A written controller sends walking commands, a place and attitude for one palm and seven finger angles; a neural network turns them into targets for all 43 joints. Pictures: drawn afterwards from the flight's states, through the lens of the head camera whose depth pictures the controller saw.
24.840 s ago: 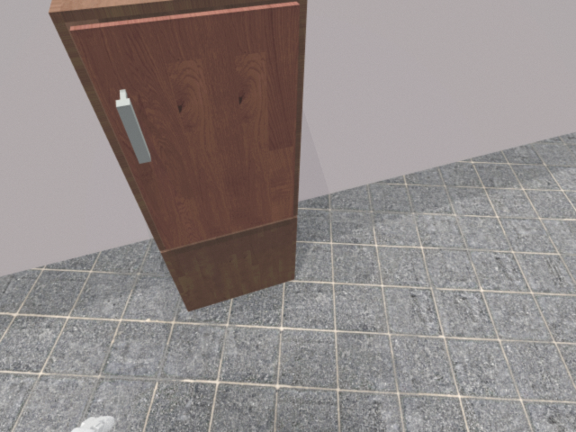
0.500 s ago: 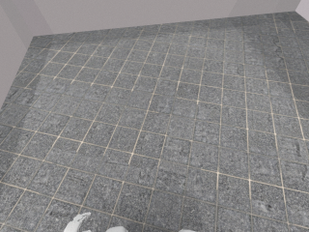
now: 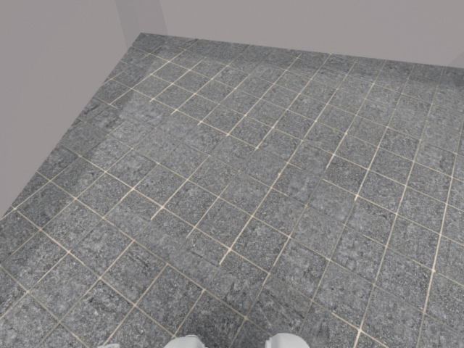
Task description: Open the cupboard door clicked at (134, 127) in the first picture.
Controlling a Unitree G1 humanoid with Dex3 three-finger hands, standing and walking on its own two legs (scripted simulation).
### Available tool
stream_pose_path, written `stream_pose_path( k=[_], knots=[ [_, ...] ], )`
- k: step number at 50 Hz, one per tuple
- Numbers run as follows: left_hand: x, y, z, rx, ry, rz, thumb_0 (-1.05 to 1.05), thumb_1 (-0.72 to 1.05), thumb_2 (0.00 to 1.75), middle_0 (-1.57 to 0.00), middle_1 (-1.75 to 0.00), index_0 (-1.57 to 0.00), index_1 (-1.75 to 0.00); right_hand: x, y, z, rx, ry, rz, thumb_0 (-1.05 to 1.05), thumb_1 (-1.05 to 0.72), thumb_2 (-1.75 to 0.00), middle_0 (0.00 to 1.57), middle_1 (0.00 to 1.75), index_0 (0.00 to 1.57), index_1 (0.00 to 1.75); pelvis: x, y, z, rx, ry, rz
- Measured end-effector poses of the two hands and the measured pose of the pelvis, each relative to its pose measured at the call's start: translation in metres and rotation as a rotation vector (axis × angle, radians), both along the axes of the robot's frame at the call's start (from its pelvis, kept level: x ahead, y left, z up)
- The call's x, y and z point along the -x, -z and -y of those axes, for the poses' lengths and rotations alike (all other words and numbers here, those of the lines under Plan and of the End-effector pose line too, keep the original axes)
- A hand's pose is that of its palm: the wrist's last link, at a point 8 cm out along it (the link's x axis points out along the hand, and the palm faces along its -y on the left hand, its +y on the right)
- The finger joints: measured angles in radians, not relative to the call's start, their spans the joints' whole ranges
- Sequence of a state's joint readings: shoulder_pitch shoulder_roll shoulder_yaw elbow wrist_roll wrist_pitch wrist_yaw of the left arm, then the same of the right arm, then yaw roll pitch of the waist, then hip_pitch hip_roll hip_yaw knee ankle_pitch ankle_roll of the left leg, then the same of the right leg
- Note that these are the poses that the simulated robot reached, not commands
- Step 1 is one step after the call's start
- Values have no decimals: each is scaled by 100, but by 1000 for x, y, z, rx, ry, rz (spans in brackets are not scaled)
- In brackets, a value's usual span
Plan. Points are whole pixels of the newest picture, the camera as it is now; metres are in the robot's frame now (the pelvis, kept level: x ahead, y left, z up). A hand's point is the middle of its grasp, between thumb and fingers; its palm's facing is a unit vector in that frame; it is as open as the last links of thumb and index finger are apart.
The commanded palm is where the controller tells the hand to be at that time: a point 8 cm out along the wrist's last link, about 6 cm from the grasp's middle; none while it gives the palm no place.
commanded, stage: turn to face it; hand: left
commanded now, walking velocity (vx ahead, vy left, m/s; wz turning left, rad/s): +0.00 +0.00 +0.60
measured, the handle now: out of the picture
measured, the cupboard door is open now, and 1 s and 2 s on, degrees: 44 44 44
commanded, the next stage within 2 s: none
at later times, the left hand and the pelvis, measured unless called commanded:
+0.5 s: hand out of the picture +0.01 +0.11 -0.15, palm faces +0.36 -0.90 -0.25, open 7.4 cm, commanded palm none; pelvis +0.04 -0.08 +0.02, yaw +20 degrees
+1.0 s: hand out of the picture +0.04 +0.12 -0.13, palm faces +0.57 -0.76 -0.30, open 7.4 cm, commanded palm none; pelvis +0.08 -0.11 +0.01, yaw +37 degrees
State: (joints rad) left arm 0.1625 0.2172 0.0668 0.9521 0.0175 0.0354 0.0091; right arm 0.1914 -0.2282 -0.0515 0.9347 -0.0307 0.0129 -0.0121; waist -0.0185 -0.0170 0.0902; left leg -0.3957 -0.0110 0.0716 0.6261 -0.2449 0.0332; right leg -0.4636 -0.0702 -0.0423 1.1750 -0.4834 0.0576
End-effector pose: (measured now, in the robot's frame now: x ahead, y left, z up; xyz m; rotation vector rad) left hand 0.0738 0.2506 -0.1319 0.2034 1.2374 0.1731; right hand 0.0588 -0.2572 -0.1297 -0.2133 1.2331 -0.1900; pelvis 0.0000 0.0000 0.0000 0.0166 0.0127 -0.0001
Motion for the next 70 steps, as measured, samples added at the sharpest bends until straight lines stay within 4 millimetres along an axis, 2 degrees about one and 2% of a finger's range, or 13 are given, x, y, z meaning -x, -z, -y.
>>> stream_pose_path(
  k=[9, 12, 17, 23, 30, 34, 41, 46, 50, 54, 58, 67, 70],
  knots=[
    [-10, -23, 31, -57, -74, 83, 0, 91, 90, -20, -29, -20, -30, -47, 11, 32, -64, -89, -13, 0, -91, -90, 21, 30, 21, 30, -17, -2, 47, 3, -107, -23],
    [2, -27, 47, -72, -117, 86, 0, 91, 90, -20, -29, -20, -30, -70, 13, 47, -70, -126, -12, 0, -91, -90, 21, 30, 21, 30, -22, -3, 62, -10, -157, -13],
    [31, -32, 74, -51, -207, 27, 0, 91, 90, -20, -29, -20, -30, -115, -2, 56, -67, -202, 10, 0, -91, -90, 20, 29, 20, 30, -34, -15, 76, -39, -231, -9],
    [70, -25, 96, -4, -328, -27, 0, 91, 90, -20, -30, -20, -30, -168, -14, 39, -59, -340, 39, 0, -91, -90, 20, 29, 20, 30, -43, -18, 83, -46, -324, -9],
    [125, 5, 95, 44, -475, -108, 0, 90, 90, -21, -30, -20, -30, -222, -16, -14, -46, -511, 144, 0, -91, -90, 20, 29, 20, 30, -45, 0, 71, -11, -425, -8],
    [131, 6, 84, 28, -526, -127, 1, 91, 90, -20, -30, -20, -30, -222, -21, -26, -43, -558, 152, 0, -91, -90, 20, 29, 20, 30, -46, -2, 71, -7, -464, -2],
    [96, -17, 72, -27, -549, 0, 1, 91, 90, -20, -29, -20, -30, -205, -15, -12, -49, -580, 52, 0, -91, -90, 21, 30, 21, 30, -54, -12, 83, 10, -527, -4],
    [69, -26, 81, -79, -551, 79, 0, 91, 90, -20, -29, -20, -30, -205, 5, 13, -66, -575, -19, 0, -91, -90, 21, 30, 21, 30, -69, -5, 103, 3, -582, -12],
    [65, -31, 102, -99, -584, 103, 0, 91, 90, -20, -29, -20, -30, -215, 13, 28, -57, -595, -67, 0, -91, -90, 21, 30, 21, 30, -76, -5, 114, -12, -645, -3],
    [73, -33, 127, -64, -640, 78, 0, 91, 90, -20, -29, -20, -30, -228, 4, 28, -50, -632, -88, 0, -91, -90, 20, 29, 20, 30, -82, -14, 118, -26, -701, 0],
    [87, -28, 145, -28, -715, 63, 0, 91, 90, -20, -30, -20, -30, -241, -5, 14, -42, -699, -89, 0, -91, -90, 20, 29, 20, 30, -85, -18, 120, -31, -766, -3],
    [166, 8, 160, 31, -905, -8, 0, 91, 90, -21, -30, -20, -30, -273, -10, -65, -32, -911, 38, 0, -91, -90, 20, 29, 20, 30, -71, 1, 105, 5, -895, 1],
    [185, 9, 160, 36, -947, -59, 0, 91, 90, -20, -30, -20, -30, -274, -16, -81, -30, -955, 74, 0, -91, -90, 20, 29, 20, 30, -68, -1, 103, 11, -919, 0]
  ],
)
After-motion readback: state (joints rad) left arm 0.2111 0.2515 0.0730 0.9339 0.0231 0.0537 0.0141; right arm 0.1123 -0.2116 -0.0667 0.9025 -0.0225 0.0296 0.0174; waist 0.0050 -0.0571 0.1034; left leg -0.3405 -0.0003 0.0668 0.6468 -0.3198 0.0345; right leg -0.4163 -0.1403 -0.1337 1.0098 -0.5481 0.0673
